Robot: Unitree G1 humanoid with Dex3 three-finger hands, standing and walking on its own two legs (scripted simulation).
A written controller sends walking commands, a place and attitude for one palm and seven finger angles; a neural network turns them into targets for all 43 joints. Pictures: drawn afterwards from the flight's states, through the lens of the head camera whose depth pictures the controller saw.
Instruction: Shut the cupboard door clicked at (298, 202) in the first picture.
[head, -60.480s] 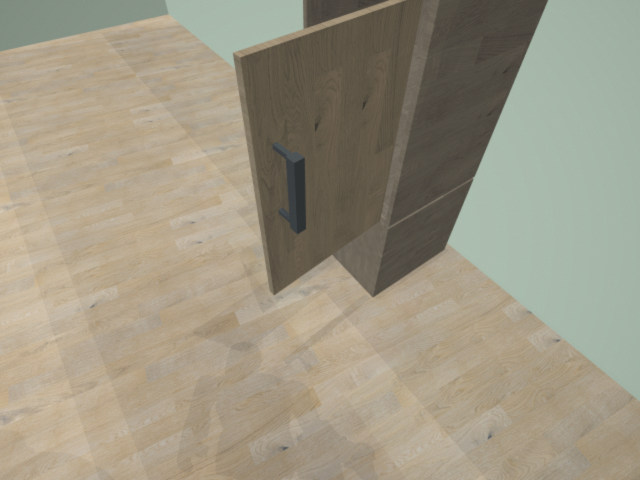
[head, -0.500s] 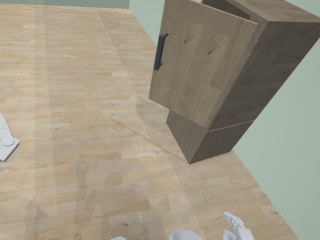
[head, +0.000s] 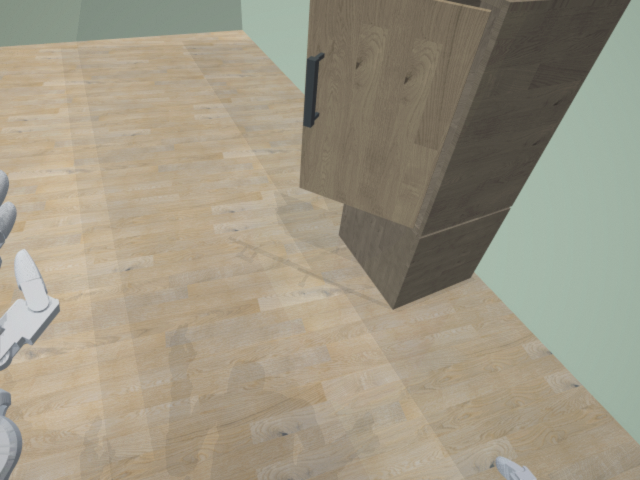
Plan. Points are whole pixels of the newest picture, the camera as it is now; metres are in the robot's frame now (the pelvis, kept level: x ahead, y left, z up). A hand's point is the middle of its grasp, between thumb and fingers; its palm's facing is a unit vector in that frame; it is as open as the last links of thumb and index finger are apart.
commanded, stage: stop stepping back and stand still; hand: left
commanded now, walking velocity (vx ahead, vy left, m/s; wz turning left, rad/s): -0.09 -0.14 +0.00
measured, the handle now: (314, 90) +1.00 +0.05 +0.04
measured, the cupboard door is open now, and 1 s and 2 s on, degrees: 38 38 38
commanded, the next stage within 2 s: let the arm hang, fingers relaxed in 1.58 s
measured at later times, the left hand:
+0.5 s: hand (90, 275) +0.26 +0.25 +0.17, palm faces +0.47 -0.81 -0.35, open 7.4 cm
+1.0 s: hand (81, 267) +0.27 +0.25 +0.17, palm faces +0.36 -0.83 -0.43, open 7.4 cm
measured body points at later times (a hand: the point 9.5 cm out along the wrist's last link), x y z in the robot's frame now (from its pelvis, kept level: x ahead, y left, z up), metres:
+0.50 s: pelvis +0.05 -0.01 +0.02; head +0.07 +0.00 +0.47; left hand +0.23 +0.29 +0.19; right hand +0.23 -0.26 -0.06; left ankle +0.08 +0.10 -0.71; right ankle -0.01 -0.10 -0.70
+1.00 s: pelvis +0.06 +0.00 +0.03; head +0.07 +0.02 +0.48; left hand +0.24 +0.30 +0.20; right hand +0.21 -0.24 -0.06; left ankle +0.08 +0.10 -0.71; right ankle -0.01 -0.10 -0.71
